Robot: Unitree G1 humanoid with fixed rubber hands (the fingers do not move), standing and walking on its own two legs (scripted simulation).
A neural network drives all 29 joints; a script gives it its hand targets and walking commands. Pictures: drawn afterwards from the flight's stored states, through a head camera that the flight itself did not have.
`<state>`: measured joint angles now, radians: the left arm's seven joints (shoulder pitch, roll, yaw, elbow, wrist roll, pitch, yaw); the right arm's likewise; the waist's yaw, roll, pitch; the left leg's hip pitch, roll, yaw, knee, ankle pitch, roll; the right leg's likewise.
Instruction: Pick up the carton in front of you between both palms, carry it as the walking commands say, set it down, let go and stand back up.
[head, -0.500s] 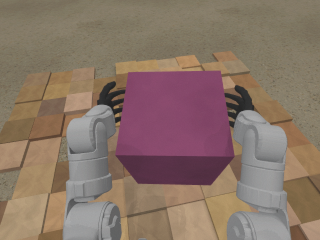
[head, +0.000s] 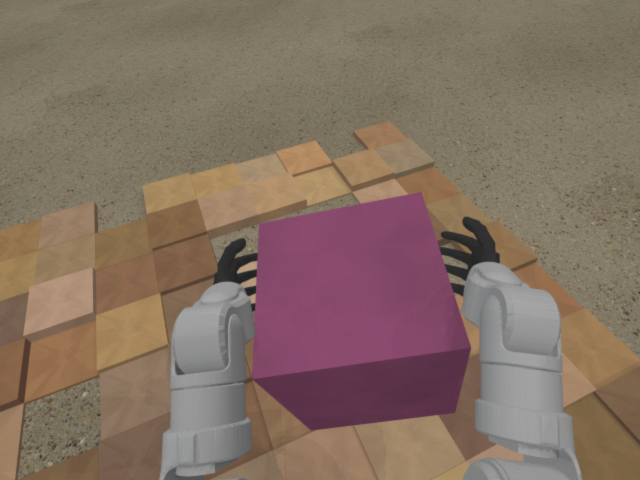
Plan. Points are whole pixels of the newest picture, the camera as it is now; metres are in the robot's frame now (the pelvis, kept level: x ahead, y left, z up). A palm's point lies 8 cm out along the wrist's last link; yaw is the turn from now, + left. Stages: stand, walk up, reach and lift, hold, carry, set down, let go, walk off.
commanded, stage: carry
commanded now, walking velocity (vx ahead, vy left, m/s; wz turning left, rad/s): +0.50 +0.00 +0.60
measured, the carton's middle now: (361, 322) +0.33 -0.02 +0.01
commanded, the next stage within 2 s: none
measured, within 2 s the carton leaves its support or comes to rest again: neither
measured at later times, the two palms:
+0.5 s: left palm (194, 142) +0.62 +0.26 +0.11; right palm (362, 116) +0.68 -0.03 +0.12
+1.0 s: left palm (186, 73) +0.89 +0.34 +0.11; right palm (312, 49) +1.00 +0.07 +0.11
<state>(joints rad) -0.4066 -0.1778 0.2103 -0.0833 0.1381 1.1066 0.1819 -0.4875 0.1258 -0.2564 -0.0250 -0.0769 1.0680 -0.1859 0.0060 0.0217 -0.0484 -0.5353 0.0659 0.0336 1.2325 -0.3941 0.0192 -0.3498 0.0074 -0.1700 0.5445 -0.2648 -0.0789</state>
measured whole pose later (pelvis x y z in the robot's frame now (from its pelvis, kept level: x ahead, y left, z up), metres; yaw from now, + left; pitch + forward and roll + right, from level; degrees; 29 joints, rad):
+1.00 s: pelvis +0.63 +0.08 +0.02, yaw +19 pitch +6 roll +1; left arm -0.52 -0.15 0.26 0.01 0.08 1.08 0.24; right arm -0.50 0.16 -0.28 -0.03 -0.12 1.05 -0.21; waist 0.07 0.01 -0.05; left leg -0.58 0.00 0.04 0.91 -0.39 0.01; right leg -0.33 0.03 -0.01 0.45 -0.37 -0.07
